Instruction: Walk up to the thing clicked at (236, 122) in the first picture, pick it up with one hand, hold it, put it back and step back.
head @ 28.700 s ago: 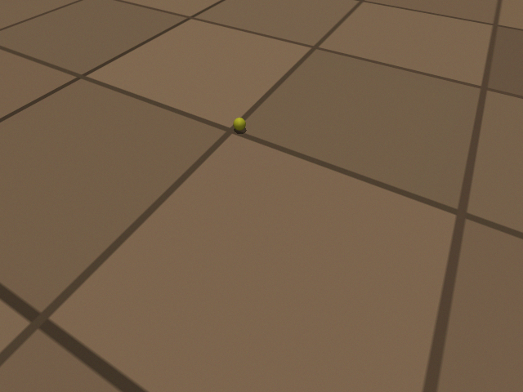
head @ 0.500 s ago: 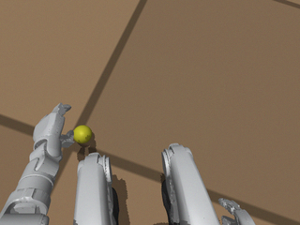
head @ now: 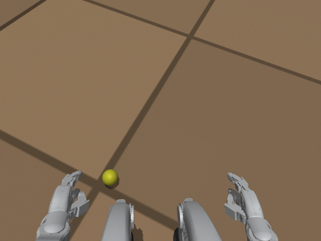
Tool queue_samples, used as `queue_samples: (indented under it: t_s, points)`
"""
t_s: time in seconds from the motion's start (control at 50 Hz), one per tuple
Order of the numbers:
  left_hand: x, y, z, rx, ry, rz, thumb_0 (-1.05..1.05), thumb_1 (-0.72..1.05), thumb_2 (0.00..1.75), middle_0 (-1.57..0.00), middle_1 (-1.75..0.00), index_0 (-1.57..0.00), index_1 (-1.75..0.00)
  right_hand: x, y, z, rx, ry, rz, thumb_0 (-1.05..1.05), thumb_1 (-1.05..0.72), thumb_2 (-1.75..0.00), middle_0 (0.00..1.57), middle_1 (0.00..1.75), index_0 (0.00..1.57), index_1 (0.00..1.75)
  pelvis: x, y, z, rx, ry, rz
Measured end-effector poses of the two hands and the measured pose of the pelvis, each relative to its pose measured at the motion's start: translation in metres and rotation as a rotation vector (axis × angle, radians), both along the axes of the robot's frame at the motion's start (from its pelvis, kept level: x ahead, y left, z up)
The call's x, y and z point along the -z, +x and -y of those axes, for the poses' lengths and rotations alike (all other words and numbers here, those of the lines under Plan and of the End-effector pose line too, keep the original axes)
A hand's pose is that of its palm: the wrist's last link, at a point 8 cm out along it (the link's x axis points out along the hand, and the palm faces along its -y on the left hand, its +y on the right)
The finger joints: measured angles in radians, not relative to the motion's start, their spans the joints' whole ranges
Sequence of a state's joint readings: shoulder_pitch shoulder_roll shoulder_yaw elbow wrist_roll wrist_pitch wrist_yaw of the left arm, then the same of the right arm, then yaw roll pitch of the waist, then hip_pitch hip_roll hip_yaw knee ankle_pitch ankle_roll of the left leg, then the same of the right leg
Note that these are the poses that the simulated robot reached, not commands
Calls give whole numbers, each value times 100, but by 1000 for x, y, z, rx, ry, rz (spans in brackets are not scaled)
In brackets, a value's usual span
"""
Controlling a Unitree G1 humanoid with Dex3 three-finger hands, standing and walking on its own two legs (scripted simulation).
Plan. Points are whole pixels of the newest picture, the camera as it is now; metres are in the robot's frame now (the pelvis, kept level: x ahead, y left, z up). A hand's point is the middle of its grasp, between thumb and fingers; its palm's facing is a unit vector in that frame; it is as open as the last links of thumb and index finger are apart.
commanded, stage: home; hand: left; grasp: from above
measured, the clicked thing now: (110, 177) +0.43 +0.21 -0.57
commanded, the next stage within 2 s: none
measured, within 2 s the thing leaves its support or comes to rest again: neither
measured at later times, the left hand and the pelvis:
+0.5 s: hand (57, 211) +0.21 +0.19 +0.06, palm faces +0.08 -0.97 -0.22, open 7.4 cm; pelvis +0.05 +0.00 +0.10, yaw +2 degrees
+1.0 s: hand (59, 216) +0.20 +0.18 +0.05, palm faces +0.08 -0.97 -0.21, open 7.4 cm; pelvis +0.05 +0.00 +0.10, yaw +2 degrees
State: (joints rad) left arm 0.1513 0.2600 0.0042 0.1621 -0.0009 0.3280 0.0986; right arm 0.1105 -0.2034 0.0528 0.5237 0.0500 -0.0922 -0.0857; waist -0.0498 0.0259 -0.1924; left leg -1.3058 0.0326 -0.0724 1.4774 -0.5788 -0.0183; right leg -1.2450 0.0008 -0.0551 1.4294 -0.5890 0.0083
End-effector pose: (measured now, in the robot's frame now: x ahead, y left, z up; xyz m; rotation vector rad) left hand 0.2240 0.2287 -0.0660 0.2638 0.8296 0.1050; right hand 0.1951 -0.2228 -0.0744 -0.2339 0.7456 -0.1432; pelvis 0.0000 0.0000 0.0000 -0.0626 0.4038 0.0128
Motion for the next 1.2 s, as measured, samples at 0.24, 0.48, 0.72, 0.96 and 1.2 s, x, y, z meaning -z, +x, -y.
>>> queue_samples:
  t_s: [0.24, 0.48, 0.72, 0.96, 1.2]
  points:
    - [-102, -17, -5, -86, -51, -3, 1, 90, 90, -21, -30, -20, -30, -74, -18, 2, 94, -26, 10, 1, -91, -90, 21, 30, 21, 30, -74, 37, -3, -14, 9, 124]
    - [-150, -35, -9, -91, -55, 28, 1, 90, 90, -20, -30, -20, -30, -119, 7, 15, 86, -66, 155, 1, -91, -90, 20, 30, 20, 30, -100, 52, -4, -24, 19, 206]
    - [-145, -43, -4, -99, -74, 15, 1, 90, 90, -20, -30, -20, -30, -126, 22, 9, 23, -62, 198, 1, -91, -90, 21, 30, 21, 30, -101, 48, 1, -34, 24, 227]
    - [-146, -44, -4, -91, -62, 18, 1, 90, 90, -20, -30, -20, -30, -117, 7, 9, 37, -54, 157, 2, -90, -90, 21, 30, 21, 30, -102, 46, 1, -30, 25, 232]
    - [-146, -41, -4, -81, -67, 23, 1, 90, 90, -20, -30, -20, -30, -117, 2, 13, 57, -65, 156, 2, -90, -90, 21, 30, 21, 30, -101, 46, 0, -25, 24, 234]
